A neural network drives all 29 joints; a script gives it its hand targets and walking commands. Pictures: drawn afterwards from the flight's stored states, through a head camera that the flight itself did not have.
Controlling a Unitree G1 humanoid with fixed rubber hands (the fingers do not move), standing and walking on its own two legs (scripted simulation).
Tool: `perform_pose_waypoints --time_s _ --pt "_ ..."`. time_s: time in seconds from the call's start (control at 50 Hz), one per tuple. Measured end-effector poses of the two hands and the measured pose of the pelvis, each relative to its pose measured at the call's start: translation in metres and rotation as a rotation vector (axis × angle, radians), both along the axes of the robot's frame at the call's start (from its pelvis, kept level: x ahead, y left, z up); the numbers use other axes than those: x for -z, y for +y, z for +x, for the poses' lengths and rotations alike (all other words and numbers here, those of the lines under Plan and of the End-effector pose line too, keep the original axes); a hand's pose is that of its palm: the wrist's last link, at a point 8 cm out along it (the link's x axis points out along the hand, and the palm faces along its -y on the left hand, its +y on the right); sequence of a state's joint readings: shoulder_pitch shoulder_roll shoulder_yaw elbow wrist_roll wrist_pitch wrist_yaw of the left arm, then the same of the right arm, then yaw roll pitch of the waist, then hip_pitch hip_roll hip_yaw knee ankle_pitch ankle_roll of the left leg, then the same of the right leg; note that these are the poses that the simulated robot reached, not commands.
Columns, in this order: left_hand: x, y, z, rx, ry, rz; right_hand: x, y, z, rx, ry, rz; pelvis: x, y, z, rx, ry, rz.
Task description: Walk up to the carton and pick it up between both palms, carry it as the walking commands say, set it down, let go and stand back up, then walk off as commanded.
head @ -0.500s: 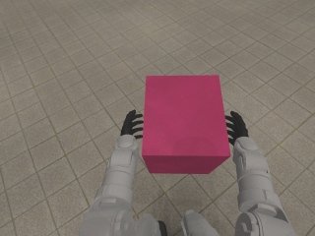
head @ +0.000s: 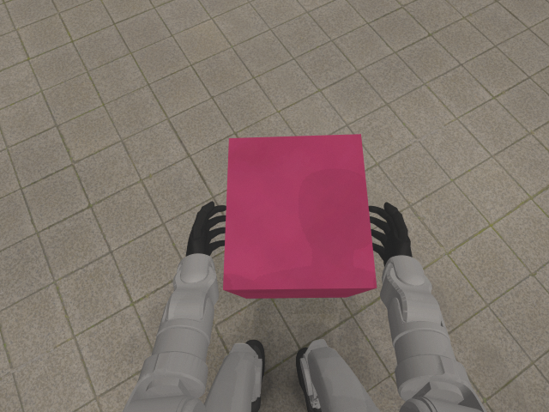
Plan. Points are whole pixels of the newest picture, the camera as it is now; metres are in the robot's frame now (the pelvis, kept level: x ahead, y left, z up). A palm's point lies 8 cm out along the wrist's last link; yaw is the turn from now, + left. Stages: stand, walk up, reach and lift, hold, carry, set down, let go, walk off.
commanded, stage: set down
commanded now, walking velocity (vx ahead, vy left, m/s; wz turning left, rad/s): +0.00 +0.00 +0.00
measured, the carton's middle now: (295, 228) +0.40 -0.05 -0.18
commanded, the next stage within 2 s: none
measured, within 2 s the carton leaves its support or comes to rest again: neither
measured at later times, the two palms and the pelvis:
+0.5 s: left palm (206, 231) +0.41 +0.11 -0.15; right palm (373, 249) +0.34 -0.19 -0.16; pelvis -0.02 +0.00 -0.09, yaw -2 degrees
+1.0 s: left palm (223, 241) +0.41 +0.09 -0.25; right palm (371, 244) +0.37 -0.21 -0.23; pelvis -0.05 +0.04 -0.15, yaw -3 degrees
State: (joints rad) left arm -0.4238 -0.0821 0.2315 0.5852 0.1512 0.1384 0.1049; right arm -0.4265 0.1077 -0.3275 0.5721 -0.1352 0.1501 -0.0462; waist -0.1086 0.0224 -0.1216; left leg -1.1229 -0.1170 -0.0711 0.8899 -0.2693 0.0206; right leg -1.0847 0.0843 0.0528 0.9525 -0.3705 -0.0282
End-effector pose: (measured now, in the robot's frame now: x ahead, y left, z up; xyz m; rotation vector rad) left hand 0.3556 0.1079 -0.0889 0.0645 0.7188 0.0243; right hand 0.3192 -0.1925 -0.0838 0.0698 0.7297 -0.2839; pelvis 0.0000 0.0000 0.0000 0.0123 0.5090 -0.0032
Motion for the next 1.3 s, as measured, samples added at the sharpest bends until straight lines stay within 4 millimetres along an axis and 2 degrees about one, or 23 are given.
perform_pose_waypoints --time_s 0.14,0.26,0.38,0.48,0.58,0.74,0.84,0.92,1.04,1.12,1.3 --pt "0.025 -0.013 0.008 0.029 -0.037 -0.049 0.007 -0.012 0.002 0.024 -0.030 -0.059 0.025 -0.022 -0.017 -0.013 0.042 -0.012" --pt "0.037 -0.018 0.017 0.051 -0.056 -0.027 0.021 -0.016 0.008 0.053 -0.052 -0.036 0.049 -0.025 -0.030 -0.006 0.041 -0.030" --pt "0.049 -0.010 0.034 0.070 -0.045 0.015 0.049 -0.007 0.017 0.077 -0.045 0.014 0.073 -0.015 -0.033 0.010 0.054 -0.031" --pt "0.059 0.001 0.049 0.070 -0.031 0.016 0.071 0.005 0.024 0.070 -0.031 0.017 0.088 -0.002 -0.025 0.011 0.092 -0.027" --pt "0.072 0.006 0.058 0.068 -0.010 -0.002 0.084 0.011 0.031 0.053 -0.006 -0.018 0.095 0.012 -0.015 -0.008 0.128 -0.038" --pt "0.106 -0.014 0.058 0.101 0.020 -0.044 0.094 -0.008 0.028 0.081 0.025 -0.069 0.101 0.029 -0.011 -0.019 0.183 -0.069" --pt "0.128 -0.024 0.053 0.095 0.010 -0.051 0.105 -0.019 0.032 0.079 0.012 -0.074 0.115 0.036 -0.020 -0.003 0.217 -0.084" --pt "0.143 -0.022 0.053 0.061 -0.014 -0.037 0.123 -0.019 0.043 0.054 -0.014 -0.052 0.133 0.038 -0.033 0.002 0.226 -0.079" --pt "0.164 -0.011 0.056 0.022 -0.020 -0.010 0.159 -0.010 0.052 0.033 -0.022 -0.005 0.159 0.033 -0.054 -0.004 0.228 -0.066" --pt "0.180 -0.011 0.057 0.001 -0.005 -0.019 0.179 -0.010 0.054 0.020 -0.007 -0.005 0.177 0.024 -0.064 -0.011 0.222 -0.056" --pt "0.216 -0.041 0.076 0.035 -0.006 -0.038 0.207 -0.038 0.063 0.047 -0.002 -0.036 0.210 0.002 -0.078 -0.004 0.182 -0.038"
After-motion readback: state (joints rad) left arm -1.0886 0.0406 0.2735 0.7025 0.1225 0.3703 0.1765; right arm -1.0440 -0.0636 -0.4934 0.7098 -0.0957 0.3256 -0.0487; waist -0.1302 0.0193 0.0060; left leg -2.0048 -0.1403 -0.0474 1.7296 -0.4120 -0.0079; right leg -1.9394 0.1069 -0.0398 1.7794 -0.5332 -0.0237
